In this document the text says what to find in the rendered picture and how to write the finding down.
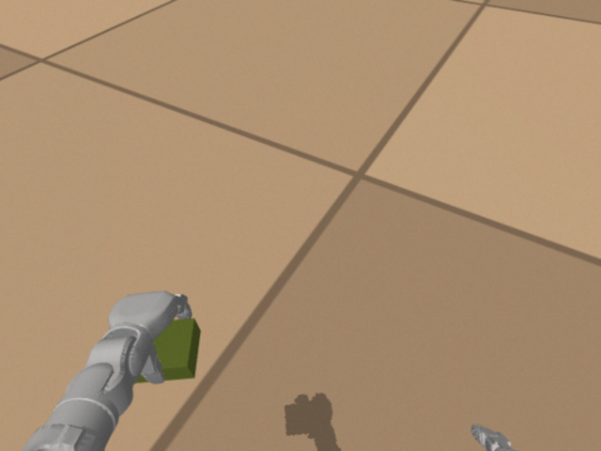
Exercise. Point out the small box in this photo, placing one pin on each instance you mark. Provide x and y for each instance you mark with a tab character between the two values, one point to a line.
177	348

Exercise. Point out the left robot arm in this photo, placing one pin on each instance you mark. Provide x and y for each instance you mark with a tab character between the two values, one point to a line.
86	416

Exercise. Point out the left robot hand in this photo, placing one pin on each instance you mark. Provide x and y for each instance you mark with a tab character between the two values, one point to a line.
153	311

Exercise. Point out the right robot hand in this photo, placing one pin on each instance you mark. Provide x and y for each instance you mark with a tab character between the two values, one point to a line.
490	440

